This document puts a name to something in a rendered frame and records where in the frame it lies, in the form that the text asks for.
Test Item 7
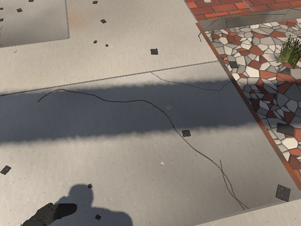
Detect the left robot hand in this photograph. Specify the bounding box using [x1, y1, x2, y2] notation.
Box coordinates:
[21, 202, 77, 226]

